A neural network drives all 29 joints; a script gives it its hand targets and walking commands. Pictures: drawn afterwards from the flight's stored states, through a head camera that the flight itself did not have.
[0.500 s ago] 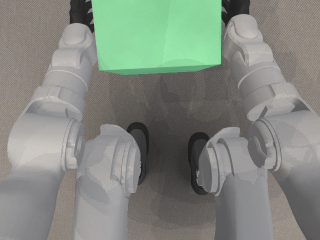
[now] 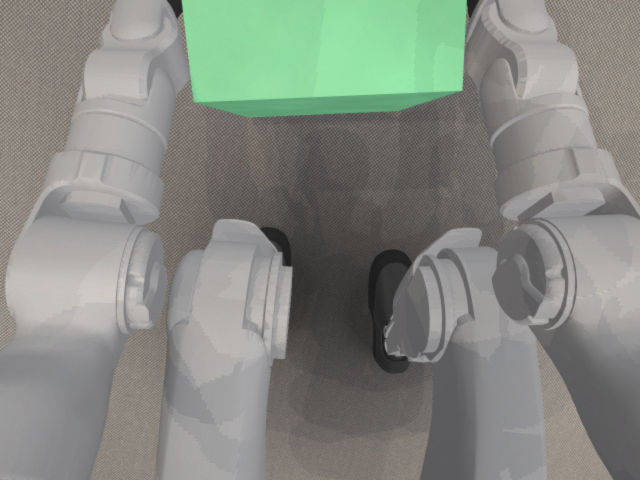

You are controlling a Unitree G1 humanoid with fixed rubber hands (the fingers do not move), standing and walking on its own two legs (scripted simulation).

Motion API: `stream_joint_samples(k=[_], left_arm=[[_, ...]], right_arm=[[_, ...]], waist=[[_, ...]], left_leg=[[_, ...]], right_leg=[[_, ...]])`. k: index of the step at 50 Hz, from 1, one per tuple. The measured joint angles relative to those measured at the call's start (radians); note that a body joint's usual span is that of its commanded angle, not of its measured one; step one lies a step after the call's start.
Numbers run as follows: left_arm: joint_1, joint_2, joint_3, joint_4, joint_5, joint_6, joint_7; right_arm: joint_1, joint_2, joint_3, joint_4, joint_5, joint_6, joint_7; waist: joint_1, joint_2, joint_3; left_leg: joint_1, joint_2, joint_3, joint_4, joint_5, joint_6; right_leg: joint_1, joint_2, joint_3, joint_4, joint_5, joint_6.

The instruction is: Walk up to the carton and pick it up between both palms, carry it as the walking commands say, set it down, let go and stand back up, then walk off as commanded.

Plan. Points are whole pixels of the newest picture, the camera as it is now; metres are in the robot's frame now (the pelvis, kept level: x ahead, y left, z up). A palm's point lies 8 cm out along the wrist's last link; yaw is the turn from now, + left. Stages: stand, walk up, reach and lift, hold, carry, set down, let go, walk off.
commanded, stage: reach and lift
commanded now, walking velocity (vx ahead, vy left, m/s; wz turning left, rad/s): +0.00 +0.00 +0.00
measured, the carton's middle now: (321, 5) +0.55 +0.05 -0.21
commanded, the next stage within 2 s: none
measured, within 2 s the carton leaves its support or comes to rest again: neither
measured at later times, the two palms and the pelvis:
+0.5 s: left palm out of the picture +0.53 +0.19 -0.11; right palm out of the picture +0.55 -0.11 -0.09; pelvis +0.00 +0.00 +0.04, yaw +0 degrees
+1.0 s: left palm out of the picture +0.51 +0.19 -0.04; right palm out of the picture +0.53 -0.11 -0.02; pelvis -0.02 +0.01 +0.08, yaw +0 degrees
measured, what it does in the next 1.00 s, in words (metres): rises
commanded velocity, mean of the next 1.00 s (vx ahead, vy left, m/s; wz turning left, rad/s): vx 0.00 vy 0.00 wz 0.00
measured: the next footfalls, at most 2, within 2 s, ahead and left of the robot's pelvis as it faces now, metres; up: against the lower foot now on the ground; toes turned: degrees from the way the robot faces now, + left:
none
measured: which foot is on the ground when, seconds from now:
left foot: down 0.00-1.00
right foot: down 0.00-1.00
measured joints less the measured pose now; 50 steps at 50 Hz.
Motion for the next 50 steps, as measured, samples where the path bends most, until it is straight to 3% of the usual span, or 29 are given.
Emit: stream_joint_samples(k=[9, 16, 27, 35, 41, 50], left_arm=[[-0.001, -0.02, 0.034, -0.075, 0.025, 0.046, 0.006], [-0.032, -0.061, 0.115, -0.096, 0.109, 0.067, -0.009], [0.075, -0.093, 0.213, -0.276, 0.153, 0.122, -0.036], [0.089, -0.109, 0.24, -0.337, 0.185, 0.155, -0.048], [0.088, -0.131, 0.271, -0.343, 0.217, 0.169, -0.058], [0.107, -0.162, 0.286, -0.384, 0.242, 0.195, -0.058]], right_arm=[[0.061, 0.028, -0.059, -0.131, -0.037, 0.039, 0.006], [0.084, 0.041, -0.117, -0.221, -0.076, 0.075, 0.025], [0.099, 0.083, -0.104, -0.324, -0.095, 0.138, 0.018], [0.119, 0.102, -0.117, -0.372, -0.098, 0.15, 0.016], [0.13, 0.116, -0.148, -0.382, -0.142, 0.157, 0.035], [0.155, 0.12, -0.16, -0.43, -0.146, 0.194, 0.052]], waist=[[-0.009, 0.023, 0.001], [-0.001, 0.039, 0.0], [-0.001, 0.011, 0.003], [0.008, 0.028, 0.001], [0.004, 0.055, 0.0], [-0.007, 0.041, 0.001]], left_leg=[[0.045, -0.012, -0.003, -0.029, 0.005, 0.009], [0.069, -0.011, -0.006, -0.065, 0.013, 0.007], [0.12, -0.003, -0.012, -0.121, 0.002, -0.012], [0.176, -0.009, -0.022, -0.161, 0.007, -0.012], [0.212, -0.013, -0.015, -0.207, 0.028, 0.001], [0.251, -0.008, -0.017, -0.261, 0.054, 0.01]], right_leg=[[0.056, -0.007, 0.002, -0.033, -0.003, 0.009], [0.075, -0.002, 0.005, -0.07, 0.011, 0.01], [0.107, 0.009, 0.007, -0.122, 0.017, -0.005], [0.169, 0.007, 0.004, -0.169, 0.022, -0.003], [0.211, 0.005, 0.016, -0.219, 0.04, 0.011], [0.25, 0.012, 0.022, -0.281, 0.073, 0.024]])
